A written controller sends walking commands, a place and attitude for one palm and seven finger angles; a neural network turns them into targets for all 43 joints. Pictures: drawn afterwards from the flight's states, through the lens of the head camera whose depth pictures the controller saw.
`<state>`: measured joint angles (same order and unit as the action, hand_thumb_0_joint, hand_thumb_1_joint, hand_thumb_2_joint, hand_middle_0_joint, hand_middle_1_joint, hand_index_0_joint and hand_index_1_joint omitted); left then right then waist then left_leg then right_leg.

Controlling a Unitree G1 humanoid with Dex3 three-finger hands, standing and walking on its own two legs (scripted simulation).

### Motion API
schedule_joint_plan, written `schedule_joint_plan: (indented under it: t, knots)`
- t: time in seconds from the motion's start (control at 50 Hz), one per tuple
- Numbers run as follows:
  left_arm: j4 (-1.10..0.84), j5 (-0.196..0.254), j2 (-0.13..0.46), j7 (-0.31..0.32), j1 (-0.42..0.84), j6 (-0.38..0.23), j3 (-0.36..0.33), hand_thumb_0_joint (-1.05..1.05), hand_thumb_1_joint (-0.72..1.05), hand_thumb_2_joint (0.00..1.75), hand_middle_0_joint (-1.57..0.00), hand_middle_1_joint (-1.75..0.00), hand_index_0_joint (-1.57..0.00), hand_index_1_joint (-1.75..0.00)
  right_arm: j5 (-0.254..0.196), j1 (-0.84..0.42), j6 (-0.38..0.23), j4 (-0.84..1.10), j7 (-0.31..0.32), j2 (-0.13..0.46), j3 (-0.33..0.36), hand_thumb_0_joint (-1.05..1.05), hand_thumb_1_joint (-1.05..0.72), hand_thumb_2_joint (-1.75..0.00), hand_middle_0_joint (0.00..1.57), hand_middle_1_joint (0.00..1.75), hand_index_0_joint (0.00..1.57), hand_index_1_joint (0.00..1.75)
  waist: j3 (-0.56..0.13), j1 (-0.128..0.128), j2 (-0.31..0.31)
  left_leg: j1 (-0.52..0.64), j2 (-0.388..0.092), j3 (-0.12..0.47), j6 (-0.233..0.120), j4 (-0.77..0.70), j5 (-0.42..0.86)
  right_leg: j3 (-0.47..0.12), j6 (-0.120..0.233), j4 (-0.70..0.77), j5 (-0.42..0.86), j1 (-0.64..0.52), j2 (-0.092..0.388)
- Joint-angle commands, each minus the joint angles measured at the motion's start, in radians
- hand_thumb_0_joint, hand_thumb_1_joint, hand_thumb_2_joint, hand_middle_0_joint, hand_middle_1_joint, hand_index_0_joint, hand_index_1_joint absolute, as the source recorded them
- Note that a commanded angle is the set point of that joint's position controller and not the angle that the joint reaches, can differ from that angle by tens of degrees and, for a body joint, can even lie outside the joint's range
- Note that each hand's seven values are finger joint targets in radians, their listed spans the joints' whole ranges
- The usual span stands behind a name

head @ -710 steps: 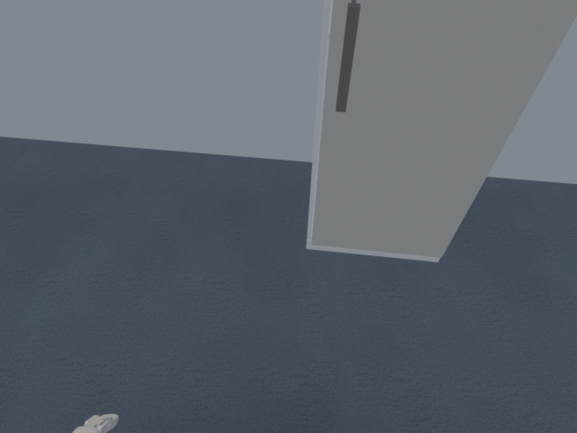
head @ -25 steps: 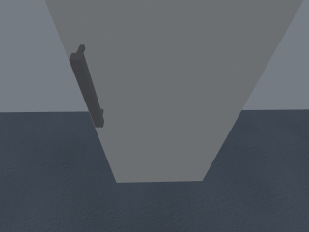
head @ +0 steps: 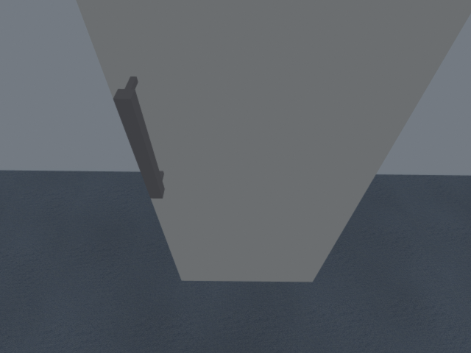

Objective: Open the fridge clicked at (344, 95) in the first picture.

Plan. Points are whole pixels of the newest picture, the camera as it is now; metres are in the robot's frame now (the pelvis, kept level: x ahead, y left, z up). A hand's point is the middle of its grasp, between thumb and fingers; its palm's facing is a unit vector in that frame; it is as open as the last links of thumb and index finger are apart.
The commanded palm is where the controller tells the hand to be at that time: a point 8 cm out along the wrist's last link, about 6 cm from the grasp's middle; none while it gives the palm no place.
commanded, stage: look again from close up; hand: left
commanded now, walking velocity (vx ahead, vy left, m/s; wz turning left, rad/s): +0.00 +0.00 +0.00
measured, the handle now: (146, 144) +0.44 +0.21 +0.10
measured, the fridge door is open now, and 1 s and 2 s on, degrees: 0 0 0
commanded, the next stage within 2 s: raise the hand to about handle height in 0.84 s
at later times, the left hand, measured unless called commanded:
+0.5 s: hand out of the picture -0.03 +0.20 -0.17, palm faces +0.02 -0.98 -0.21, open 7.4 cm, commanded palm none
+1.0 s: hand out of the picture -0.03 +0.19 -0.17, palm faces +0.08 -0.98 -0.20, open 7.3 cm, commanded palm +0.07 +0.22 -0.07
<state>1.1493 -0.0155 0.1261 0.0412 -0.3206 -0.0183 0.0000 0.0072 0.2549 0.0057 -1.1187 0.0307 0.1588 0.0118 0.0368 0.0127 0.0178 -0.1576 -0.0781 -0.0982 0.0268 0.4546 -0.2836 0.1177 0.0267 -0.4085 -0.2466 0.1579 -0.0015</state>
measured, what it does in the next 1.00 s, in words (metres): stands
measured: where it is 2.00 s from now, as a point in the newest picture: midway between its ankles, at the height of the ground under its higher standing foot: outside the picture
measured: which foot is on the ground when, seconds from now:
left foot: down 0.00-1.00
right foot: down 0.00-1.00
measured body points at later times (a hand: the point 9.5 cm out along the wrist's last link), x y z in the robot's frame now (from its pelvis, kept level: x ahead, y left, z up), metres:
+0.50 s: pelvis -0.04 +0.03 +0.00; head -0.04 +0.02 +0.45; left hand -0.03 +0.25 -0.16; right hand -0.06 -0.18 -0.17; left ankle -0.03 +0.13 -0.74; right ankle -0.02 -0.10 -0.74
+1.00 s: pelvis -0.03 +0.02 -0.01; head -0.01 +0.02 +0.44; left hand -0.03 +0.24 -0.15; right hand -0.03 -0.20 -0.16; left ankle -0.03 +0.13 -0.74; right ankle -0.02 -0.10 -0.74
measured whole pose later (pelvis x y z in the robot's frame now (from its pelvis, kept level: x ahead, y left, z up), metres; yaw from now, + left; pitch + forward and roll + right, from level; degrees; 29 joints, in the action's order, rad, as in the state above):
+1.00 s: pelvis -0.03 +0.02 -0.01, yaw -1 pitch -1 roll +0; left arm 0.79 0.04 0.14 0.08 -0.43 0.14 0.02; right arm -0.01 0.34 -0.05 -1.03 0.04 0.15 -0.02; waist 0.04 0.01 0.00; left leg -0.20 -0.04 -0.10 -0.01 0.50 -0.28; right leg 0.09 0.01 -0.51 -0.25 0.23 0.04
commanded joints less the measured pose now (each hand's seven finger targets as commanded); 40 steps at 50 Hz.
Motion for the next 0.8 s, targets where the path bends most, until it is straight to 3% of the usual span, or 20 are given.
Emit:
schedule_joint_plan:
  t: [0.0,0.02,0.04,0.08,0.16,0.24,0.42,0.62,0.78]
  knots:
    - [-0.049,-0.001,0.167,0.016,-0.052,-0.050,-0.022,0.00,0.90,0.90,-0.20,-0.30,-0.20,-0.30,0.002,0.096,-0.031,0.076,-0.009,0.035,0.006,0.00,-0.90,-0.90,0.20,0.30,0.20,0.30,-0.128,-0.047,0.033,-0.013,-0.008,0.045,-0.028,0.018,0.064,-0.151,0.047,-0.038,0.655,-0.066,0.213]
    - [-0.056,0.003,0.137,0.012,-0.045,-0.046,-0.013,0.00,0.90,0.90,-0.20,-0.30,-0.20,-0.30,0.003,0.115,-0.035,0.075,-0.006,0.054,0.003,0.00,-0.90,-0.90,0.20,0.30,0.20,0.30,-0.129,-0.046,0.001,-0.002,-0.024,0.070,-0.036,0.015,0.150,-0.125,0.035,-0.049,0.480,-0.040,0.168]
    - [-0.059,0.003,0.112,0.011,-0.047,-0.043,-0.011,0.00,0.90,0.90,-0.20,-0.30,-0.20,-0.30,0.005,0.118,-0.038,0.077,-0.004,0.070,0.003,0.00,-0.90,-0.90,0.20,0.30,0.20,0.30,-0.122,-0.041,-0.040,-0.001,-0.044,0.083,-0.045,0.020,0.224,-0.118,0.027,-0.051,0.401,-0.023,0.142]
    - [-0.058,0.001,0.103,0.007,-0.040,-0.032,-0.006,0.00,0.90,0.90,-0.20,-0.30,-0.20,-0.30,0.007,0.111,-0.042,0.077,0.000,0.068,0.000,0.00,-0.90,-0.90,0.20,0.30,0.20,0.30,-0.057,-0.027,0.023,-0.017,-0.054,0.082,-0.048,-0.001,0.299,-0.101,0.020,-0.059,0.295,0.009,0.126]
    - [-0.058,0.002,0.098,0.000,-0.035,-0.011,-0.001,0.00,0.90,0.90,-0.20,-0.30,-0.20,-0.30,0.007,0.099,-0.033,0.088,-0.001,0.072,-0.007,0.00,-0.90,-0.90,0.20,0.30,0.20,0.30,0.079,-0.017,-0.038,-0.095,-0.039,0.097,-0.054,-0.071,0.093,-0.112,0.011,-0.010,0.041,0.083,0.111]
    - [-0.068,0.001,0.103,-0.003,-0.031,-0.001,-0.002,0.00,0.90,0.90,-0.20,-0.30,-0.20,-0.30,0.011,0.111,-0.031,0.082,-0.006,0.074,-0.011,0.00,-0.90,-0.90,0.20,0.30,0.20,0.30,0.135,-0.008,-0.013,-0.153,-0.028,0.114,-0.059,-0.130,-0.038,-0.117,0.008,0.011,-0.081,0.104,0.101]
    - [-0.086,-0.001,0.107,-0.008,-0.042,0.004,-0.009,0.00,0.90,0.90,-0.20,-0.30,-0.20,-0.30,0.012,0.139,-0.031,0.074,-0.008,0.070,-0.009,0.00,-0.90,-0.90,0.20,0.30,0.20,0.30,0.096,0.001,-0.017,-0.181,-0.027,0.126,-0.063,-0.168,-0.122,-0.113,0.007,0.012,-0.092,0.077,0.103]
    - [-0.070,0.002,0.092,-0.008,-0.056,-0.005,-0.009,0.00,0.90,0.90,-0.20,-0.30,-0.20,-0.30,0.007,0.163,-0.036,0.043,-0.006,0.043,-0.009,0.00,-0.90,-0.90,0.20,0.30,0.20,0.30,0.043,-0.007,-0.029,-0.107,-0.024,0.098,-0.060,-0.120,0.016,-0.121,0.008,0.019,-0.023,0.084,0.121]
    - [-0.050,0.000,0.082,-0.006,-0.070,-0.008,-0.007,0.00,0.90,0.90,-0.20,-0.30,-0.20,-0.30,0.004,0.152,-0.036,0.026,-0.001,0.032,-0.008,0.00,-0.90,-0.90,0.20,0.30,0.20,0.30,0.055,-0.008,-0.003,-0.083,-0.027,0.084,-0.055,-0.105,0.068,-0.127,0.009,0.027,0.021,0.088,0.120]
